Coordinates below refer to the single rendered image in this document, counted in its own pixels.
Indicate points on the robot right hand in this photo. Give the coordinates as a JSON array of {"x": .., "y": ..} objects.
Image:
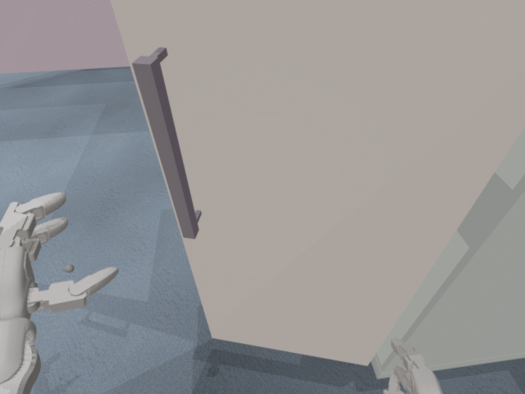
[{"x": 419, "y": 379}]

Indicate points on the robot left hand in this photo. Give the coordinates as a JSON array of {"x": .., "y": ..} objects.
[{"x": 20, "y": 243}]

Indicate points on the robot left forearm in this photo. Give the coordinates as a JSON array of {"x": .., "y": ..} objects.
[{"x": 19, "y": 359}]

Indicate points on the handle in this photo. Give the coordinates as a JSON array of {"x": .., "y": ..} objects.
[{"x": 152, "y": 87}]

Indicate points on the fridge door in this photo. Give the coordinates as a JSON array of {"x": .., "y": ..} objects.
[{"x": 333, "y": 147}]

